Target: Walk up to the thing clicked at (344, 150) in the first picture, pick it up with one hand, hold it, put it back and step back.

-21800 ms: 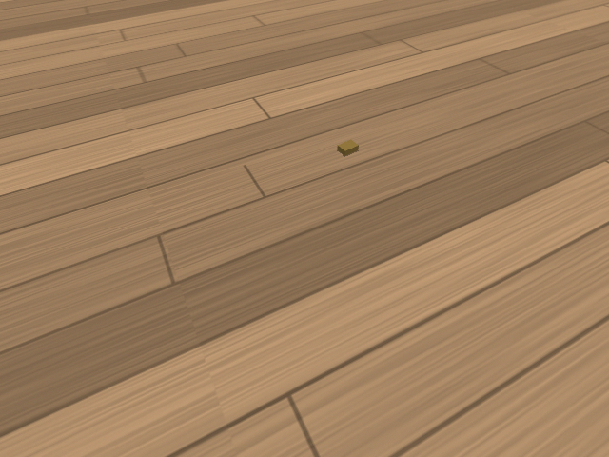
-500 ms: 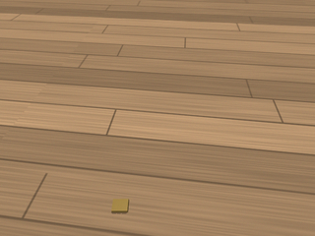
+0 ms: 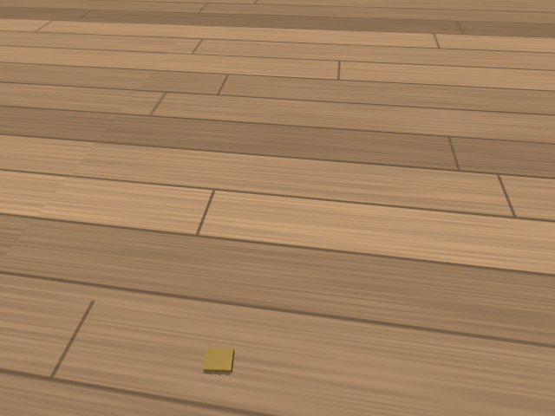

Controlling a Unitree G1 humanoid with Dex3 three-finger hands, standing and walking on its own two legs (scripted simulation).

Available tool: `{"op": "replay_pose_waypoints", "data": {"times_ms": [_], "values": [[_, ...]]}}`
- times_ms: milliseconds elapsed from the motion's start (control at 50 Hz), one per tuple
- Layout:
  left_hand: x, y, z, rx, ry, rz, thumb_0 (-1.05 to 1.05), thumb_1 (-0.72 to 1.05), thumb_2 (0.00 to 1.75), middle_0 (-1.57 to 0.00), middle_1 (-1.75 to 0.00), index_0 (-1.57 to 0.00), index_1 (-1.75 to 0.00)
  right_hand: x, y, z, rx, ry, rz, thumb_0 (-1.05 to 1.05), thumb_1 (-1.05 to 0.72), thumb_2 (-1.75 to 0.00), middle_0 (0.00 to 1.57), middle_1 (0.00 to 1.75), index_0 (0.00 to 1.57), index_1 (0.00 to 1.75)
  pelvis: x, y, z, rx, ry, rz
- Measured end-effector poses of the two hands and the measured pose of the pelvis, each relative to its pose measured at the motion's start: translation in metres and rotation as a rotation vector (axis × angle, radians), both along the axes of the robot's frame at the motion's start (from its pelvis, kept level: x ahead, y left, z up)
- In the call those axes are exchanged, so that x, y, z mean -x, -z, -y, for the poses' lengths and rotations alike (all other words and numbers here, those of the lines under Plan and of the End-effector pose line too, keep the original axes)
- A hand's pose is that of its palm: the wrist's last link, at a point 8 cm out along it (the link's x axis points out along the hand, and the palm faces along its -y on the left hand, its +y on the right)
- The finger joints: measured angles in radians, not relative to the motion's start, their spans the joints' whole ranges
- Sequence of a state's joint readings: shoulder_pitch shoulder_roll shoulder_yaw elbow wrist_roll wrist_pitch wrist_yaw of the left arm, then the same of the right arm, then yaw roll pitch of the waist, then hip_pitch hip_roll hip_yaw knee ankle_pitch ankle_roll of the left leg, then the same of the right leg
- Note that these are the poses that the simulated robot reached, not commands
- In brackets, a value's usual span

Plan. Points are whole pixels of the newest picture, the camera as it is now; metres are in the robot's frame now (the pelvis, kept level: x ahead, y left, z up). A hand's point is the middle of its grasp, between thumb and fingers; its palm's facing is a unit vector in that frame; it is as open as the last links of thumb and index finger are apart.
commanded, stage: walk up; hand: left
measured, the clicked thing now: (219, 360) +0.43 +0.25 -0.76
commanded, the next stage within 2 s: none
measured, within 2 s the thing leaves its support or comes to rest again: neither
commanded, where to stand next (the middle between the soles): +0.05 +0.02 m, yaw -2 degrees
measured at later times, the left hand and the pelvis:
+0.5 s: hand out of the picture +0.13 +0.33 -0.17, palm faces -0.03 -0.93 -0.36, open 7.4 cm; pelvis +0.08 +0.06 -0.01, yaw +0 degrees
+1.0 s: hand out of the picture +0.16 +0.26 -0.15, palm faces -0.05 -0.91 -0.41, open 7.4 cm; pelvis +0.03 +0.00 -0.02, yaw -1 degrees
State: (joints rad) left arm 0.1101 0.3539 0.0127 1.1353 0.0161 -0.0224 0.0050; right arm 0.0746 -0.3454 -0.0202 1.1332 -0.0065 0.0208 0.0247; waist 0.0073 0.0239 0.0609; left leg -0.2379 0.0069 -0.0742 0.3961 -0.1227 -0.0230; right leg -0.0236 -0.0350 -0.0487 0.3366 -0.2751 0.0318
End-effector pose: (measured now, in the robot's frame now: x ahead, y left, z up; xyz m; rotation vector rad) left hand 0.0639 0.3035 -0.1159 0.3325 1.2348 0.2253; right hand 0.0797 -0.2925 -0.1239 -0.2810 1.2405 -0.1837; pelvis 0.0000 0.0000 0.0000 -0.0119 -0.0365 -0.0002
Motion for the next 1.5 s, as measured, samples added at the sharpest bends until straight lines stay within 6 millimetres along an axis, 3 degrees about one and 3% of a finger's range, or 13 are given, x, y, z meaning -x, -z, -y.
{"op": "replay_pose_waypoints", "data": {"times_ms": [100, 200, 280, 380, 540, 720, 800, 900, 1040, 1160, 1220, 1360, 1500], "values": [[-0.005, 0.002, -0.005, 0.005, 0.005, 0.038, 0.01, 0.91, 0.90, -0.20, -0.30, -0.20, -0.30, -0.002, -0.001, 0.004, 0.007, -0.007, -0.005, 0.00, -0.90, -0.90, 0.20, 0.30, 0.20, 0.30, -0.011, 0.004, -0.004, 0.007, -0.009, 0.008], [-0.001, 0.007, -0.033, -0.010, -0.023, 0.021, 0.01, 0.91, 0.90, -0.21, -0.30, -0.20, -0.30, -0.020, -0.007, 0.004, 0.052, -0.023, -0.014, 0.01, -0.90, -0.90, 0.20, 0.30, 0.20, 0.30, -0.039, 0.009, -0.024, 0.014, -0.010, 0.014], [-0.007, 0.022, -0.063, -0.017, -0.035, -0.056, 0.01, 0.91, 0.90, -0.21, -0.30, -0.20, -0.30, -0.043, -0.010, -0.010, 0.095, -0.021, 0.026, 0.01, -0.91, -0.90, 0.20, 0.30, 0.20, 0.30, -0.057, 0.018, -0.044, -0.004, -0.009, 0.031], [-0.033, 0.017, -0.074, -0.003, -0.034, -0.080, 0.01, 0.91, 0.90, -0.20, -0.30, -0.20, -0.30, -0.054, -0.020, -0.032, 0.101, -0.015, 0.020, 0.00, -0.91, -0.90, 0.20, 0.30, 0.20, 0.30, -0.071, 0.008, -0.055, 0.004, -0.016, 0.015], [-0.074, 0.018, -0.070, -0.002, 0.005, -0.072, 0.01, 0.91, 0.90, -0.20, -0.30, -0.20, -0.30, -0.077, -0.018, -0.040, 0.117, -0.006, 0.049, 0.00, -0.90, -0.90, 0.21, 0.30, 0.20, 0.30, -0.082, 0.008, -0.053, -0.010, 0.007, 0.014], [-0.096, 0.024, -0.033, -0.018, 0.071, -0.023, 0.00, 0.91, 0.90, -0.20, -0.30, -0.20, -0.30, -0.098, 0.004, -0.003, 0.108, -0.016, 0.115, 0.00, -0.90, -0.90, 0.21, 0.30, 0.20, 0.30, -0.070, 0.027, -0.023, -0.029, 0.050, -0.005], [-0.093, 0.019, -0.011, -0.033, 0.089, -0.001, 0.01, 0.91, 0.90, -0.20, -0.30, -0.20, -0.30, -0.099, 0.018, 0.015, 0.083, 0.007, 0.135, 0.00, -0.90, -0.90, 0.21, 0.30, 0.20, 0.30, -0.060, 0.033, -0.009, -0.001, 0.043, 0.009], [-0.088, 0.002, 0.003, -0.040, 0.113, 0.039, 0.01, 0.91, 0.90, -0.20, -0.30, -0.20, -0.30, -0.079, 0.015, 0.018, 0.058, 0.013, 0.106, 0.00, -0.90, -0.90, 0.20, 0.30, 0.20, 0.30, -0.045, 0.022, -0.002, -0.053, 0.055, -0.020], [-0.079, -0.004, 0.004, -0.030, 0.084, 0.168, 0.01, 0.91, 0.90, -0.21, -0.30, -0.20, -0.30, -0.032, 0.016, 0.016, 0.068, -0.046, 0.017, 0.00, -0.90, -0.90, 0.20, 0.30, 0.20, 0.30, -0.032, 0.022, -0.003, -0.017, -0.006, -0.027], [-0.043, 0.006, -0.009, 0.005, 0.013, 0.133, 0.01, 0.91, 0.90, -0.20, -0.30, -0.20, -0.30, -0.006, 0.000, 0.003, 0.069, -0.056, 0.031, 0.01, -0.90, -0.90, 0.20, 0.30, 0.20, 0.30, -0.029, 0.017, -0.006, -0.045, -0.014, 0.013], [-0.027, 0.006, -0.012, 0.011, -0.002, 0.098, 0.01, 0.91, 0.90, -0.20, -0.30, -0.20, -0.30, -0.006, -0.006, 0.004, 0.067, -0.060, 0.046, 0.01, -0.90, -0.90, 0.21, 0.30, 0.20, 0.30, -0.028, 0.013, -0.004, -0.025, -0.012, 0.017], [0.002, 0.004, -0.006, -0.009, -0.009, 0.035, 0.01, 0.91, 0.90, -0.20, -0.30, -0.20, -0.30, -0.029, -0.004, 0.008, 0.040, -0.065, 0.101, 0.01, -0.90, -0.90, 0.21, 0.30, 0.20, 0.30, -0.024, 0.012, 0.002, -0.005, -0.007, 0.022], [0.000, -0.005, -0.006, -0.011, -0.012, 0.021, 0.01, 0.91, 0.90, -0.20, -0.30, -0.20, -0.30, -0.039, 0.001, 0.003, 0.013, -0.071, 0.095, 0.00, -0.90, -0.90, 0.20, 0.30, 0.20, 0.30, -0.031, 0.007, -0.004, -0.019, -0.007, 0.003]]}}
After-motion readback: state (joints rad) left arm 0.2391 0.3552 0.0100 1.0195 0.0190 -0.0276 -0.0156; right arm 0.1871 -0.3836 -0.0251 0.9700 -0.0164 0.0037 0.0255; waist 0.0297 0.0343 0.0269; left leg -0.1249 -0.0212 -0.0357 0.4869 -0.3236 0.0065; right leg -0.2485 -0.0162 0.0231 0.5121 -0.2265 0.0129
